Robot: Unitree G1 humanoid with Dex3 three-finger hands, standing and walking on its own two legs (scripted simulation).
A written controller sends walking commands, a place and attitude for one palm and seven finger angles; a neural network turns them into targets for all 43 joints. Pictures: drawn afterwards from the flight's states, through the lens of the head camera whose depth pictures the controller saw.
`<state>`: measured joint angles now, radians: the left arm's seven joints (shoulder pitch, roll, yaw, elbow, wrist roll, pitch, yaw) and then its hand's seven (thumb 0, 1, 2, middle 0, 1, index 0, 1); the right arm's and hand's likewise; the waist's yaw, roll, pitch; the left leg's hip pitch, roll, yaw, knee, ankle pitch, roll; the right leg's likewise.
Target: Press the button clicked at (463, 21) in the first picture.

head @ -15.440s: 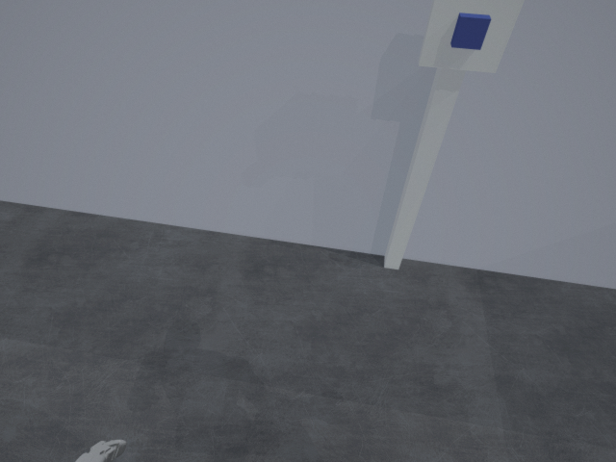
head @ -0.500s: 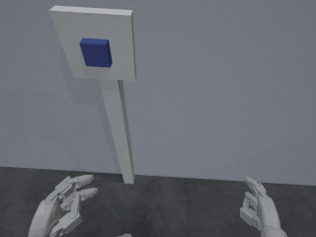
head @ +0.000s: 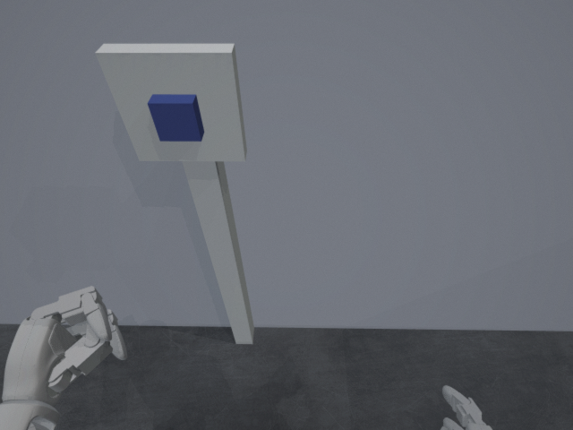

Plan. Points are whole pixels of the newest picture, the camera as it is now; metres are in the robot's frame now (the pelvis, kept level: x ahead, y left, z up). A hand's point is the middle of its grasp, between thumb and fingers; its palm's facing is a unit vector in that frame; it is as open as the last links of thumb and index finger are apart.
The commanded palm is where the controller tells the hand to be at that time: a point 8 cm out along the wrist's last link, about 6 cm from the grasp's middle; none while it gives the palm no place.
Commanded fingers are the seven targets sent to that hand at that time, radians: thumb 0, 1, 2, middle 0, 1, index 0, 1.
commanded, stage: raise the hand and make a fist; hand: left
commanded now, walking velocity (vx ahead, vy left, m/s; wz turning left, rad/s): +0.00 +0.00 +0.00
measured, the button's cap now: (178, 117) +0.50 +0.19 +0.20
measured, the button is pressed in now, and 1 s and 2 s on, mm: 0 0 0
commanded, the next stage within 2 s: aim a knuckle at the button in 1.10 s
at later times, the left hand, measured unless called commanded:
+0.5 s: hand (49, 312) +0.21 +0.26 +0.15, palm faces +0.02 -1.00 -0.09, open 3.1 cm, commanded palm +0.17 +0.31 +0.17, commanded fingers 0.00 0.90 0.90 -1.30 -1.50 -1.30 -1.50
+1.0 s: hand (43, 302) +0.20 +0.24 +0.19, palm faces +0.07 -0.99 -0.09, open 3.1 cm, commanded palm +0.17 +0.28 +0.20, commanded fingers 0.00 0.90 0.90 -1.30 -1.50 -1.30 -1.50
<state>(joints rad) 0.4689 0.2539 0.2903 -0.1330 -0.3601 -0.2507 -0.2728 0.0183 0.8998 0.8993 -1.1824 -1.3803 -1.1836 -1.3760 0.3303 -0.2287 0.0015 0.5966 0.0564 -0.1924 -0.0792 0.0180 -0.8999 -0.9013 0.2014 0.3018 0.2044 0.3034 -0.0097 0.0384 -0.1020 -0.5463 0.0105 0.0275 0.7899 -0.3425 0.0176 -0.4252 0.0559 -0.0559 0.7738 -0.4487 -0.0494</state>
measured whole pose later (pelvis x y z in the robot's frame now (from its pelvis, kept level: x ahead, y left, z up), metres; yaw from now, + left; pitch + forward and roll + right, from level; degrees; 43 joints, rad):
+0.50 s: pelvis -0.01 +0.05 +0.02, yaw +2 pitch -1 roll -2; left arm 0.27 0.32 0.21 -0.28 -0.29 0.09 -0.26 0.02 0.90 0.90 -1.30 -1.50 -1.30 -1.50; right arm 0.20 -0.22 0.09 0.56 0.06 -0.24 -0.07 0.02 -0.90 -0.90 0.20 0.30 0.21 0.30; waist 0.06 0.04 -0.06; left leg -0.36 -0.05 0.03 0.63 -0.26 0.09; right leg -0.21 0.00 -0.06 0.58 -0.35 0.01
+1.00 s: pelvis -0.02 +0.02 +0.03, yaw +2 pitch -4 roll -1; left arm 0.20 0.34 0.30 -0.31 -0.32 0.20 -0.26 0.02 0.90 0.90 -1.30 -1.50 -1.30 -1.50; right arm 0.22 -0.25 0.08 0.61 0.07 -0.21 -0.09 0.02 -0.90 -0.90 0.20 0.30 0.20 0.30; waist 0.05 0.04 -0.03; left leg -0.25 -0.03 0.00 0.52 -0.19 0.04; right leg -0.12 0.03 -0.08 0.50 -0.30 -0.04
